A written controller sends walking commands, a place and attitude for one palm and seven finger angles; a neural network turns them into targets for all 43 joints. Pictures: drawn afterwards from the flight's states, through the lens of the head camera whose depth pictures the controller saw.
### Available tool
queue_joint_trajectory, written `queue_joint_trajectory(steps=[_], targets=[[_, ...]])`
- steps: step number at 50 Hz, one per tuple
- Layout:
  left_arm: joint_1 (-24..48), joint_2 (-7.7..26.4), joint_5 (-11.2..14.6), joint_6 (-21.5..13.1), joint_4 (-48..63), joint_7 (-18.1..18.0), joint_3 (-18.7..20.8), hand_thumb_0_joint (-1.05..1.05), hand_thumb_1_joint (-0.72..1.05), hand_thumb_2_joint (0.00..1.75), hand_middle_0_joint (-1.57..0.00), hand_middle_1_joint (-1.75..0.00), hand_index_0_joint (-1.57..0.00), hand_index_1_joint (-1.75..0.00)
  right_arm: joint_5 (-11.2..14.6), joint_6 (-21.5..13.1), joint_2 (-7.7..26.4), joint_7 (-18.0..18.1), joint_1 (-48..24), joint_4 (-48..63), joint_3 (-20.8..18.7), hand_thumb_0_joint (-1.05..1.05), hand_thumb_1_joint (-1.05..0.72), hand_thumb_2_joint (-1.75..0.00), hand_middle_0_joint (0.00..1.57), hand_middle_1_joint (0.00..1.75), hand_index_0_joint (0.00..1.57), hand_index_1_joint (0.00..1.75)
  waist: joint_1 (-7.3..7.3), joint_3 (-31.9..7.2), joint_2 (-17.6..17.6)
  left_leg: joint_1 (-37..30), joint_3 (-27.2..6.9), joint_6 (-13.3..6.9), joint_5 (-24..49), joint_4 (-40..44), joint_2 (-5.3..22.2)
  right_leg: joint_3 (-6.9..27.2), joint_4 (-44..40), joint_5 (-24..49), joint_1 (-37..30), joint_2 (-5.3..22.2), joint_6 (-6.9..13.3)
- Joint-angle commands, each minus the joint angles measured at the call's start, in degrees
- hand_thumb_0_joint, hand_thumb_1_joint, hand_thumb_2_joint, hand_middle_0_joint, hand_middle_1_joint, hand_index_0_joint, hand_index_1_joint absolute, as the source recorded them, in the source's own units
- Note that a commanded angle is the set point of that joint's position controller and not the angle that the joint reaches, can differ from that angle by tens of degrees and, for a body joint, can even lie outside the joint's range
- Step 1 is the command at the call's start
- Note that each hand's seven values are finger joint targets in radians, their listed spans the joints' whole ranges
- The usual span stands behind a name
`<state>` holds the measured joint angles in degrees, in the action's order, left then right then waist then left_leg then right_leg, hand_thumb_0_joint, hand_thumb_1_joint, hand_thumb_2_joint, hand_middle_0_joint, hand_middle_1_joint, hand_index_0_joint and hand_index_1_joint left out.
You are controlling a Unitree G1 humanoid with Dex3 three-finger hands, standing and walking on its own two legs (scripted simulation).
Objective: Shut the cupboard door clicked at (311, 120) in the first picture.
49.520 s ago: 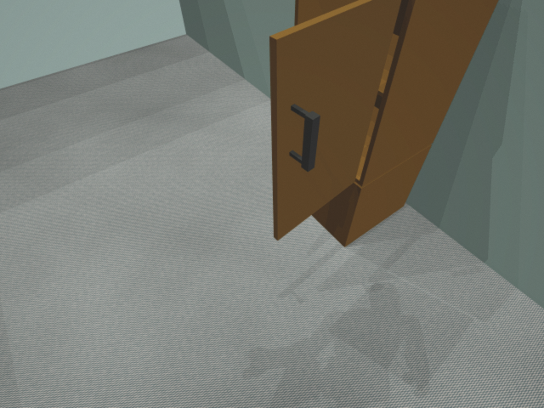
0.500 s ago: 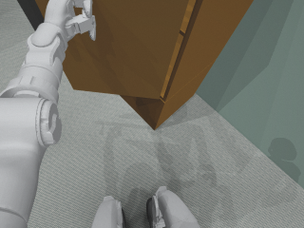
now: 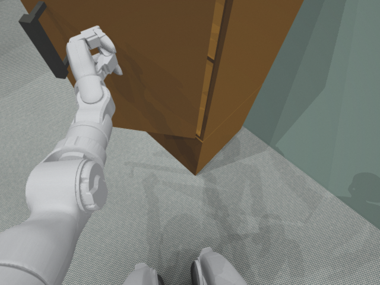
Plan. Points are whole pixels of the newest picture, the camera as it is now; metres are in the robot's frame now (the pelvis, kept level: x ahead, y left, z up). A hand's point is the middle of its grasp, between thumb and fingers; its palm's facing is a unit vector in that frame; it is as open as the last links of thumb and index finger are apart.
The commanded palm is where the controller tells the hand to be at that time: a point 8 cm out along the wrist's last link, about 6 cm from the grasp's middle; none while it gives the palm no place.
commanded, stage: pull the fist back off the door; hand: left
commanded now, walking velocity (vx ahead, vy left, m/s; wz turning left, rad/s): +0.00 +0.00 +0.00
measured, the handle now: (51, 43) +0.62 +0.19 +0.10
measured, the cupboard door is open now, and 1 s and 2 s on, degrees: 35 35 35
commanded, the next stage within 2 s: draw the hand back to the body in 0.40 s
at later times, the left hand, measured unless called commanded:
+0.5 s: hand (119, 88) +0.48 +0.06 +0.10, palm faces +0.17 -0.99 -0.01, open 3.1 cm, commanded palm +0.46 +0.11 +0.11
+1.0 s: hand (58, 128) +0.38 +0.14 +0.15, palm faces +0.17 -0.99 +0.01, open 3.1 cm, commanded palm +0.33 +0.19 +0.16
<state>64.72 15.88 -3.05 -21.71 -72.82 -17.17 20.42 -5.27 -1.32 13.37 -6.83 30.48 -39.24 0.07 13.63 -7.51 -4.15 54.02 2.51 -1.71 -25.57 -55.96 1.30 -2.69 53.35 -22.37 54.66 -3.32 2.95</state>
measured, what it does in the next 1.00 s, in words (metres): stands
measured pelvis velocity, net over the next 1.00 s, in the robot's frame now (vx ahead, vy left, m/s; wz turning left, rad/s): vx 0.01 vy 0.00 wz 0.03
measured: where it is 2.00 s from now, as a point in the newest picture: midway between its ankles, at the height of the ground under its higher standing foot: outside the picture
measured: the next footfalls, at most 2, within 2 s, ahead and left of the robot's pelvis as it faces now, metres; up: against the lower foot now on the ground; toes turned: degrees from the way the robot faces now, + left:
none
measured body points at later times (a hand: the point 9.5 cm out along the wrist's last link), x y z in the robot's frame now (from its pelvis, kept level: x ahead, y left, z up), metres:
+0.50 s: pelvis +0.01 +0.00 +0.01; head +0.09 -0.01 +0.46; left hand +0.47 +0.11 +0.11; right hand +0.09 -0.26 -0.11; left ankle +0.00 +0.10 -0.67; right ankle +0.02 -0.09 -0.67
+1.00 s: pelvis +0.01 +0.00 +0.04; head +0.03 -0.02 +0.49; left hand +0.36 +0.19 +0.16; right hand +0.12 -0.26 -0.07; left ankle +0.00 +0.10 -0.67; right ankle +0.02 -0.09 -0.67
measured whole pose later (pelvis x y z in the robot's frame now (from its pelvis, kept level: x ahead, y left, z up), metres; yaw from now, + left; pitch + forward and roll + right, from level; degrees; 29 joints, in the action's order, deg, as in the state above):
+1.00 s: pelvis +0.01 +0.00 +0.04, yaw +1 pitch +6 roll +0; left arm 17.0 6.6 7.8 -10.6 -22.8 -7.0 5.3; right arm 2.1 -0.4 15.4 0.4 18.0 -36.2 -0.9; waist 1.7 -4.5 -2.8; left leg 24.7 2.2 -1.7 -20.9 -40.0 -0.4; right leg -2.3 39.0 -19.1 25.7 -2.3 2.7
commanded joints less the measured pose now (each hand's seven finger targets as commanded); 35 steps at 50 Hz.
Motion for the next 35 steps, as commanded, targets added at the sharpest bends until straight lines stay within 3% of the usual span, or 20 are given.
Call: queue_joint_trajectory(steps=[1,3,6,9,11,13,16,18,19,20,21,23,24,26,29,32,34,35], targets=[[20.4,3.6,0.1,-6.0,15.2,0.5,-5.1,0.0,0.9,0.9,-1.3,-1.5,-1.3,-1.5,0.8,-0.5,10.3,0.4,8.3,2.5,-4.9,0.0,-0.9,-0.9,0.2,0.3,0.2,0.3,-1.4,-27.4,2.2,-18.2,-3.2,0.1,19.9,5.4,-1.4,2.6,-7.4,22.3,-20.8,0.7,-2.3],[15.9,2.3,1.4,-5.0,15.7,0.8,-5.1,0.0,0.9,0.9,-1.3,-1.5,-1.3,-1.5,1.2,0.2,10.2,0.5,7.4,3.0,-5.1,0.0,-0.9,-0.9,0.2,0.3,0.2,0.3,-2.45,-25.6,3.7,-17.7,-2.5,0.1,19.9,6.3,-1.7,2.9,-8.4,23.5,-23.0,0.8,-2.3],[15.6,-3.4,2.5,-5.3,20.8,0.7,-9.2,0.0,0.9,0.9,-1.3,-1.5,-1.3,-1.5,1.5,0.5,9.5,0.7,5.7,3.3,-5.4,0.0,-0.9,-0.9,0.2,0.3,0.2,0.3,-2.59,-24.8,1.8,-22.5,-2.6,0.2,22.9,6.6,-1.7,2.1,-8.6,25.0,-21.3,0.8,-2.2],[15.4,-2.6,2.6,-6.6,23.6,-0.2,-8.9,0.0,0.9,0.9,-1.3,-1.5,-1.3,-1.5,1.5,0.5,9.4,1.3,4.2,3.2,-5.4,0.0,-0.9,-0.9,0.2,0.3,0.2,0.3,-2.84,-22.8,3.3,-22.1,-2.5,0.0,21.3,6.8,-1.8,2.3,-8.5,24.4,-21.8,1.0,-2.3],[14.8,-4.1,1.8,-7.8,24.9,-0.8,-10.5,0.0,0.9,0.9,-1.3,-1.5,-1.3,-1.5,1.5,0.4,8.9,1.4,2.6,3.2,-5.4,0.0,-0.9,-0.9,0.2,0.3,0.2,0.3,-2.96,-22.9,3.0,-22.4,-2.4,0.0,20.6,6.6,-2.0,2.5,-8.2,24.1,-21.4,1.3,-2.4],[13.3,-4.0,1.2,-8.9,27.8,-1.4,-10.7,0.0,0.9,0.9,-1.3,-1.5,-1.3,-1.5,1.4,0.3,8.7,1.4,1.4,3.5,-5.5,0.0,-0.9,-0.9,0.2,0.3,0.2,0.3,-4.21,-25.4,1.1,-24.5,-2.6,0.3,22.8,6.4,-2.0,2.3,-7.0,25.6,-22.2,1.5,-2.1],[7.4,-8.2,1.3,-8.1,30.4,-1.2,-14.4,0.0,0.9,0.9,-1.3,-1.5,-1.3,-1.5,1.8,0.4,8.3,1.5,-0.4,4.4,-5.7,0.0,-0.9,-0.9,0.2,0.3,0.2,0.3,-4.83,-26.8,1.9,-27.3,-2.6,0.5,27.4,6.2,-1.6,1.8,-6.2,28.9,-22.6,1.5,-2.1],[7.7,-8.8,1.6,-6.3,29.3,-1.4,-15.2,0.0,0.9,0.9,-1.3,-1.5,-1.3,-1.5,2.1,0.9,8.2,1.9,-1.2,4.4,-5.5,0.0,-0.9,-0.9,0.2,0.3,0.2,0.3,-4.17,-24.2,4.7,-25.5,-2.3,0.3,25.1,6.5,-1.7,2.0,-7.2,28.3,-23.0,1.5,-2.5],[8.1,-7.4,1.7,-5.5,28.6,-1.6,-14.0,0.0,0.9,0.9,-1.3,-1.5,-1.3,-1.5,2.3,1.2,8.5,2.3,-1.2,4.3,-5.4,0.0,-0.9,-0.9,0.2,0.3,0.2,0.3,-4.1,-23.2,6.0,-25.1,-2.6,0.3,24.4,6.9,-1.6,1.9,-7.5,27.6,-23.2,1.6,-2.4],[9.9,-8.7,1.9,-5.0,29.0,-1.6,-15.4,0.0,0.9,0.9,-1.3,-1.5,-1.3,-1.5,2.5,1.2,8.2,2.5,-2.1,4.5,-5.2,0.0,-0.9,-0.9,0.2,0.3,0.2,0.3,-3.5,-22.5,5.8,-24.6,-2.4,0.2,22.7,7.2,-1.8,2.1,-7.8,26.5,-22.7,1.8,-2.7],[10.9,-8.8,2.4,-4.4,27.6,-2.0,-14.8,0.0,0.9,0.9,-1.3,-1.5,-1.3,-1.5,2.5,1.2,7.9,2.8,-2.7,4.4,-5.0,0.0,-0.9,-0.9,0.2,0.3,0.2,0.3,-3.58,-21.0,6.0,-23.4,-2.2,0.1,20.6,7.3,-2.0,2.4,-8.5,25.2,-22.7,1.8,-2.7],[11.1,-6.1,2.9,-4.3,25.4,-2.5,-11.8,0.0,0.9,0.9,-1.3,-1.5,-1.3,-1.5,2.4,1.2,8.0,3.4,-3.7,4.5,-4.6,0.0,-0.9,-0.9,0.2,0.3,0.2,0.3,-3.88,-20.1,9.5,-20.2,-2.1,-0.2,17.0,7.7,-2.5,3.0,-9.3,23.5,-24.7,2.1,-3.0],[13.4,-5.0,2.7,-5.0,26.7,-2.6,-11.4,0.0,0.9,0.9,-1.3,-1.5,-1.3,-1.5,2.2,1.1,8.0,3.7,-3.9,4.3,-4.3,0.0,-0.9,-0.9,0.2,0.3,0.2,0.3,-3.88,-21.1,7.4,-20.7,-2.1,-0.2,17.3,7.5,-2.6,3.2,-8.7,24.0,-24.5,2.2,-2.9],[14.0,-5.6,2.0,-6.0,24.5,-2.3,-12.1,0.0,0.9,0.9,-1.3,-1.5,-1.3,-1.5,2.2,0.6,7.6,3.7,-4.7,4.1,-4.1,0.0,-0.9,-0.9,0.2,0.3,0.2,0.3,-3.58,-20.8,6.6,-20.0,-2.3,-0.1,16.0,6.9,-2.7,3.3,-8.3,22.6,-23.0,2.4,-2.9],[5.7,0.2,1.9,-6.7,25.4,-0.9,-7.2,0.0,0.9,0.9,-1.3,-1.5,-1.3,-1.5,2.2,0.7,8.0,3.7,-4.8,5.5,-3.9,0.0,-0.9,-0.9,0.2,0.3,0.2,0.3,-7.38,-25.2,6.0,-20.2,-1.9,-0.1,17.3,8.0,-3.0,3.9,-8.1,24.4,-28.5,2.5,-2.5],[-3.1,-1.2,3.5,-4.3,30.6,1.9,-8.5,0.0,0.9,0.9,-1.3,-1.5,-1.3,-1.5,3.4,1.2,7.6,3.7,-5.9,8.2,-3.8,0.0,-0.9,-0.9,0.2,0.3,0.2,0.3,-9.61,-25.6,6.3,-21.7,-0.8,0.0,19.8,10.3,-2.9,3.8,-9.7,28.2,-33.9,2.2,-2.4],[-7.9,-0.5,5.6,-2.1,35.5,3.8,-7.8,0.0,0.9,0.9,-1.3,-1.5,-1.3,-1.5,4.3,1.4,8.1,4.3,-6.4,9.4,-3.9,0.0,-0.9,-0.9,0.2,0.3,0.2,0.3,-10.19,-25.0,9.7,-22.4,-0.5,-0.2,19.9,11.9,-2.6,4.1,-11.6,29.2,-37.4,2.2,-2.7],[-8.6,-1.1,6.5,-1.4,39.9,4.8,-9.0,0.0,0.9,0.9,-1.3,-1.5,-1.3,-1.5,5.0,1.4,7.9,4.5,-7.3,10.0,-3.8,0.0,-0.9,-0.9,0.2,0.3,0.2,0.3,-10.28,-23.9,9.2,-23.5,-0.2,-0.2,19.9,13.0,-2.5,4.2,-12.6,29.6,-38.1,2.3,-2.8]])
